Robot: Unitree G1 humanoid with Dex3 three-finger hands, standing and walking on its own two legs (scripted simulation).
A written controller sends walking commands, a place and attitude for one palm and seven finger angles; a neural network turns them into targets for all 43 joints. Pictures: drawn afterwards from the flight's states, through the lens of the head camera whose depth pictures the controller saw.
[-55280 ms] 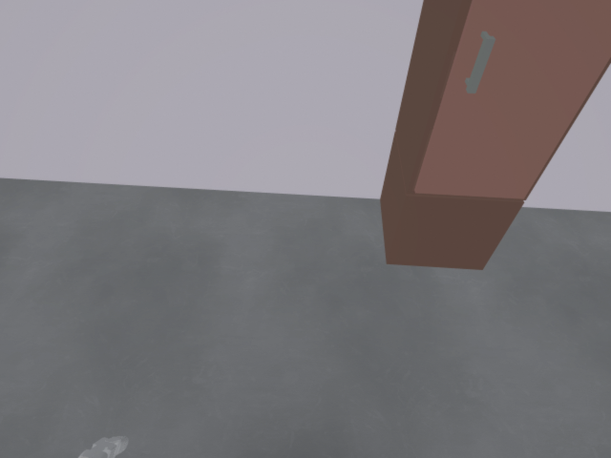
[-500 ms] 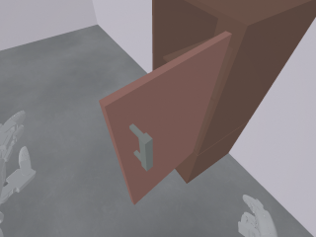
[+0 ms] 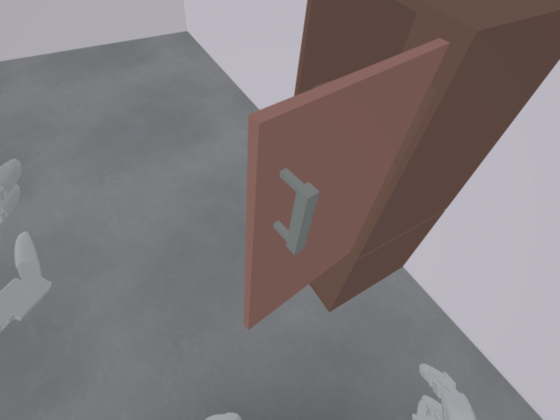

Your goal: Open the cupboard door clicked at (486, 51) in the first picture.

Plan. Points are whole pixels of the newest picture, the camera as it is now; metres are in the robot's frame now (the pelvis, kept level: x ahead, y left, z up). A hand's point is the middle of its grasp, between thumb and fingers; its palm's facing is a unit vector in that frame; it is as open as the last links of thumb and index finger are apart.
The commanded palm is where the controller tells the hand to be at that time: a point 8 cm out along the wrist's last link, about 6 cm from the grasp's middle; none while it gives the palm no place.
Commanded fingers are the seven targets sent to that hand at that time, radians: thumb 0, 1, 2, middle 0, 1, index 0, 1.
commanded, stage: step back with the hand held close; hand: left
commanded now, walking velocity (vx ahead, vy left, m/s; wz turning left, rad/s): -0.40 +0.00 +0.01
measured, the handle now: (291, 212) +0.36 +0.01 +0.11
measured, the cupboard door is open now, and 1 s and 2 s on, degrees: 98 98 98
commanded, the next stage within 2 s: stop stepping back and stand still in 0.40 s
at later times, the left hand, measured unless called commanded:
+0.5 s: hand out of the picture +0.11 +0.25 +0.20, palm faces +0.24 -0.83 -0.50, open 7.4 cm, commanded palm +0.04 +0.31 +0.19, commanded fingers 0.00 0.90 0.90 -0.20 -0.30 -0.20 -0.30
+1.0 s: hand out of the picture +0.03 +0.26 +0.20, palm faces +0.29 -0.83 -0.48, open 7.5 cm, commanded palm -0.04 +0.32 +0.19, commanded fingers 0.00 0.90 0.90 -0.20 -0.30 -0.20 -0.30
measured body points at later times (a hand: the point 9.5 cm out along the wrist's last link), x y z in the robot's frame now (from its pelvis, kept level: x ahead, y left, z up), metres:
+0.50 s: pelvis -0.12 +0.02 +0.01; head -0.06 +0.07 +0.45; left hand +0.09 +0.30 +0.22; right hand +0.08 -0.20 -0.05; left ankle +0.06 +0.06 -0.72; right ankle -0.28 -0.06 -0.69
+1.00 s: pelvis -0.20 +0.03 +0.01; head -0.20 +0.05 +0.46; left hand +0.01 +0.30 +0.23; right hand -0.07 -0.22 -0.06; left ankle -0.17 +0.15 -0.72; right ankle -0.23 -0.05 -0.70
